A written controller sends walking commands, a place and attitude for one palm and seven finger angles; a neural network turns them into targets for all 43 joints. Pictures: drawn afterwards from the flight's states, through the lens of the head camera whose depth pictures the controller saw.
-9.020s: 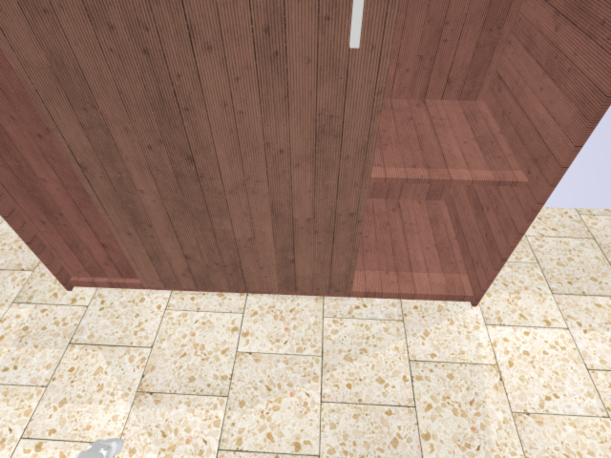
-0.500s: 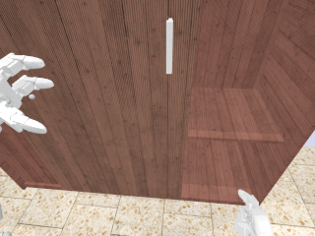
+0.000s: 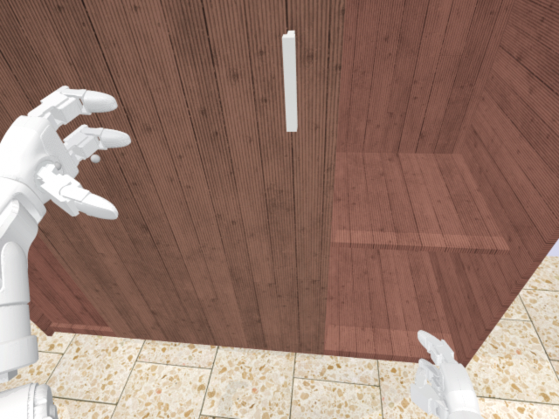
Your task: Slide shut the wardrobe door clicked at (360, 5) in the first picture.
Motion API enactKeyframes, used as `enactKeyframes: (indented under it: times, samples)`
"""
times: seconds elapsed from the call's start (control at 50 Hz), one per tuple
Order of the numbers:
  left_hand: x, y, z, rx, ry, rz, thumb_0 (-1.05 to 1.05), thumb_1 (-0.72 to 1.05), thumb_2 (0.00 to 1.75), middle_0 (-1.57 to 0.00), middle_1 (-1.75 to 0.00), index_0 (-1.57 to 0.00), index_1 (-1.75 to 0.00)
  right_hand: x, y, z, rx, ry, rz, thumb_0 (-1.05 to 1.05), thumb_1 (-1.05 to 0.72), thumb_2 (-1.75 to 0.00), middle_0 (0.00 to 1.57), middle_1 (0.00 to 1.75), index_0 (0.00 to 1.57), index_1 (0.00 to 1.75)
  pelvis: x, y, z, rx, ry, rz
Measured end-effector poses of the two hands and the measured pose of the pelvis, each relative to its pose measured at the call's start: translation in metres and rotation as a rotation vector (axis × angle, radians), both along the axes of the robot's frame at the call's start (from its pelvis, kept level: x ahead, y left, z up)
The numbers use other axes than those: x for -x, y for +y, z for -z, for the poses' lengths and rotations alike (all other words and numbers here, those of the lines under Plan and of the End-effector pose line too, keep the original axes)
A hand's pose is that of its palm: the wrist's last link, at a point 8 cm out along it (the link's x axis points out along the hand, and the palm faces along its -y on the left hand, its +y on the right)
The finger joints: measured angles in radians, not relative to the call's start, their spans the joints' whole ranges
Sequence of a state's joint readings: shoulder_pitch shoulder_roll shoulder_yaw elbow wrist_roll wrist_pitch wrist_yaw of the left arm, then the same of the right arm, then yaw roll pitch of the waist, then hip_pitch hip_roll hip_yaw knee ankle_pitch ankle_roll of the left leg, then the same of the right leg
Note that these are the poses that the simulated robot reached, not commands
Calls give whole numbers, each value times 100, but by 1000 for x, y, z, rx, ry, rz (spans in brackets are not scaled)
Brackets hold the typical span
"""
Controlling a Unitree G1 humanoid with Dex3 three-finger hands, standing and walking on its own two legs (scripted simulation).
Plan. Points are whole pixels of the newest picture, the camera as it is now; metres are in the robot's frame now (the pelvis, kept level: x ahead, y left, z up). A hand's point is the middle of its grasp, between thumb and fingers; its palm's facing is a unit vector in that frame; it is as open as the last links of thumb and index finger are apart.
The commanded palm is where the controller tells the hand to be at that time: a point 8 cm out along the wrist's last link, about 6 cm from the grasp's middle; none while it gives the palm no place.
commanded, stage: move the hooked fingers beside the handle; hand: left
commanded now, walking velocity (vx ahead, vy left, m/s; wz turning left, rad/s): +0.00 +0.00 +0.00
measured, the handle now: (291, 82) +0.54 +0.04 +0.27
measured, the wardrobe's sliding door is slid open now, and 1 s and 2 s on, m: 0.46 0.46 0.46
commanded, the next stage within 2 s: none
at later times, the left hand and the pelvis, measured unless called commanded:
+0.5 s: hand (146, 132) +0.37 +0.21 +0.27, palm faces +0.03 -1.00 -0.07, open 14.0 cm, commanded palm +0.34 +0.25 +0.27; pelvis +0.02 +0.00 +0.00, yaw -1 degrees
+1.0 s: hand (204, 110) +0.42 +0.15 +0.28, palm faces +0.01 -1.00 -0.02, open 14.0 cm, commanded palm +0.41 +0.19 +0.27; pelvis +0.01 +0.00 +0.00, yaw -2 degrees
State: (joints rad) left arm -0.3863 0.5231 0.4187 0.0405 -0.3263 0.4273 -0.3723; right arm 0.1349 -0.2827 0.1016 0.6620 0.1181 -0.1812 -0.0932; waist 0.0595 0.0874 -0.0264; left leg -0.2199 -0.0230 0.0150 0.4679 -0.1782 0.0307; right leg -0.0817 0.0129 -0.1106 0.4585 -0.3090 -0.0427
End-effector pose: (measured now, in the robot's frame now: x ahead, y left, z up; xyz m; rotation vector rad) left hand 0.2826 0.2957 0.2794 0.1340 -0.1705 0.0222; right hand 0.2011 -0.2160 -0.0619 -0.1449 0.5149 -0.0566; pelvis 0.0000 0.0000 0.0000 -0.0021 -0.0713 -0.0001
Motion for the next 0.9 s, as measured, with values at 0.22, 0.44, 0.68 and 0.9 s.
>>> enactKeyframes:
  times: [0.22, 0.44, 0.68, 0.9]
  samples:
    - [-33, -16, 0, 35, 20, -13, -2, -50, 30, -30, -120, -31, -121, -1, -15, 2, -7, 32, 47, 2, -90, -90, 20, 30, 20, 30, -13, -5, -1, -8, 15, 22]
    - [-56, -29, 7, 60, 38, -7, -2, -51, 30, -30, -120, -30, -121, -5, -25, 4, 19, 67, 70, 2, -90, -90, 20, 30, 20, 30, -18, -5, -1, -10, 20, 21]
    - [-79, -56, 4, 86, 47, 21, -2, -51, 30, -30, -120, -30, -121, -4, -14, 6, 1, 90, 67, 2, -90, -90, 20, 30, 20, 30, -20, -1, -2, -10, 22, 24]
    - [-101, -85, 0, 109, 61, 33, -2, -51, 30, -30, -120, -30, -121, 14, -11, 13, 5, 152, 85, 2, -90, -90, 20, 30, 20, 30, -17, 4, -4, -8, 20, 31]
